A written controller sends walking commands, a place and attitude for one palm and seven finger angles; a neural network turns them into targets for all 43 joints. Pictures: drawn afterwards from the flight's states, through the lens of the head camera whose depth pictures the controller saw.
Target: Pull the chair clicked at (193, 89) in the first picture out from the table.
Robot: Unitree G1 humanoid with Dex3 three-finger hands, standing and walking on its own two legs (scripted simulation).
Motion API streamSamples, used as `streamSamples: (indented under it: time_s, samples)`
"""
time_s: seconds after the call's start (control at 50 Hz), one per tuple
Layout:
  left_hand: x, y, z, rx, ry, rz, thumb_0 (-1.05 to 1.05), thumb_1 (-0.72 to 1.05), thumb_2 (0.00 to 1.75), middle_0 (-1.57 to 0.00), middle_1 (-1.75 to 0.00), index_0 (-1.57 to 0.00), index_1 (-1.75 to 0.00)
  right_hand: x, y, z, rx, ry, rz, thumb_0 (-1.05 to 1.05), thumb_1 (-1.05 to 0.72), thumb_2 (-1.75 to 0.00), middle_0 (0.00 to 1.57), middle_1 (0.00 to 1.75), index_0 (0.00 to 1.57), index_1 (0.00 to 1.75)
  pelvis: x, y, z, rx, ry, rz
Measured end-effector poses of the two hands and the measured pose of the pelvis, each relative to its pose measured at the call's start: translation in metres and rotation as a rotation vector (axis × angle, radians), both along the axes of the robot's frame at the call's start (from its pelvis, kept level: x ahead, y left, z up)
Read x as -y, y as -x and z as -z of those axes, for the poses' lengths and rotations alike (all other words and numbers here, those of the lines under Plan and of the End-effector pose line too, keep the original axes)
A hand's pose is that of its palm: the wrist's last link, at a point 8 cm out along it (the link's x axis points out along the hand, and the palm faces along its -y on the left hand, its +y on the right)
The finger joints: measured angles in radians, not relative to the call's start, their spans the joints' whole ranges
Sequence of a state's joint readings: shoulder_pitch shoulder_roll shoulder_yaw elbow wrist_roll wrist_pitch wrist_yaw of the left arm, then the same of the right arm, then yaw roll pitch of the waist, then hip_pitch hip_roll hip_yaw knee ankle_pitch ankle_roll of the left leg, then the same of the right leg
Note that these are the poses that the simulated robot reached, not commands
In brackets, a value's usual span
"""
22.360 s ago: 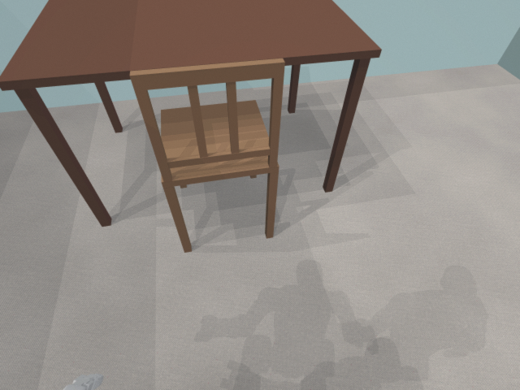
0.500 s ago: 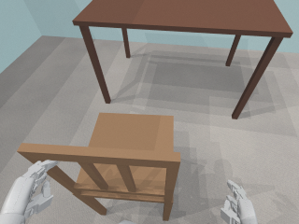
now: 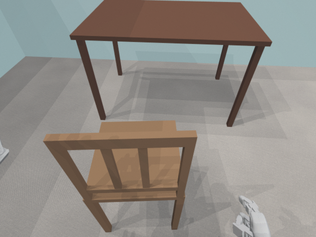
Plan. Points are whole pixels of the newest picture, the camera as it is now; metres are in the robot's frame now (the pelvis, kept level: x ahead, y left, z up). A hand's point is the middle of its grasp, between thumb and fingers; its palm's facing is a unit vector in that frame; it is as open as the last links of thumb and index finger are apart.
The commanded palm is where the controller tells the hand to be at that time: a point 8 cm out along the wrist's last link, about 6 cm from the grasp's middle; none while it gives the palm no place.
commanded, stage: step back with the hand held close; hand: left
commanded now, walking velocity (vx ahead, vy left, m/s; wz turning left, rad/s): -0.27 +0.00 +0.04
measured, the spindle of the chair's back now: (112, 169) +0.34 +0.18 -0.08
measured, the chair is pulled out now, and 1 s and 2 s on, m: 0.63 0.63 0.63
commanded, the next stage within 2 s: stop stepping back and stand still in 0.26 s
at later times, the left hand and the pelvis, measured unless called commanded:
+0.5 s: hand out of the picture +0.11 +0.28 +0.17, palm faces +0.36 -0.79 -0.50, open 7.4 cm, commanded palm +0.05 +0.32 +0.20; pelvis -0.09 +0.02 +0.01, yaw +0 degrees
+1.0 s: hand out of the picture +0.03 +0.29 +0.17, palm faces +0.49 -0.80 -0.35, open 7.4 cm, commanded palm -0.03 +0.33 +0.20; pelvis -0.16 +0.02 +0.00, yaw +2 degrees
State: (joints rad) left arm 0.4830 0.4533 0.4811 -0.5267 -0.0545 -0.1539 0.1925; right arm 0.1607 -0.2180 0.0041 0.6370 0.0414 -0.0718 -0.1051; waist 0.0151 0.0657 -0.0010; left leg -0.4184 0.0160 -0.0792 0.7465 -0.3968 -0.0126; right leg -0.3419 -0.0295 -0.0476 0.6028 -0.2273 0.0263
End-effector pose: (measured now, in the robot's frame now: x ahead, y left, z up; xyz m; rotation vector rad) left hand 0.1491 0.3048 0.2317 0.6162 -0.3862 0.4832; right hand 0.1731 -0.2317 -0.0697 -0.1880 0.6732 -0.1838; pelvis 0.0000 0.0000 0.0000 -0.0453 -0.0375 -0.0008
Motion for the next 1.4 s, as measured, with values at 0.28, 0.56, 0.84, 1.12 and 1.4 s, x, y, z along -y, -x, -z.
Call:
streamSamples:
  time_s: [0.28, 0.56, 0.84, 1.12, 1.4]
  samples:
    - [-0.003, 0.051, 0.022, -0.105, 0.027, 0.112, 0.01, 0.89, 0.9, -0.21, -0.3, -0.21, -0.3, -0.021, 0.09, -0.005, -0.093, 0.049, -0.04, 0.01, -0.9, -0.9, 0.21, 0.3, 0.21, 0.3, -0.012, 0.056, -0.008, -0.073, 0.013, -0.008]
    - [-0.018, 0.088, 0.05, -0.225, 0.122, 0.077, 0.01, 0.89, 0.9, -0.21, -0.3, -0.21, -0.3, -0.009, 0.13, -0.008, -0.052, 0.035, 0.054, 0.01, -0.9, -0.9, 0.21, 0.3, 0.21, 0.3, -0.022, 0.106, -0.009, -0.037, -0.021, 0.011]
    - [-0.015, 0.158, 0.027, -0.16, 0.077, 0.036, 0.01, 0.89, 0.9, -0.21, -0.3, -0.21, -0.3, -0.02, 0.171, -0.017, -0.027, 0.018, -0.03, 0.01, -0.9, -0.9, 0.21, 0.3, 0.21, 0.3, -0.012, 0.148, -0.018, -0.014, -0.001, -0.027]
    - [-0.029, 0.148, 0.037, -0.086, 0.127, 0.055, 0.01, 0.89, 0.9, -0.21, -0.3, -0.21, -0.3, -0.026, 0.202, -0.011, -0.047, 0.046, 0.04, 0.01, -0.9, -0.9, 0.21, 0.3, 0.21, 0.3, -0.029, 0.157, -0.011, 0.0, -0.003, -0.021]
    - [-0.034, 0.133, 0.151, -0.603, 0.307, -0.037, 0.0, 0.9, 0.9, -0.2, -0.3, -0.2, -0.3, -0.028, 0.195, 0.034, -0.238, -0.032, -0.064, 0.01, -0.9, -0.9, 0.21, 0.3, 0.21, 0.3, -0.034, 0.148, -0.009, -0.054, -0.009, -0.034]
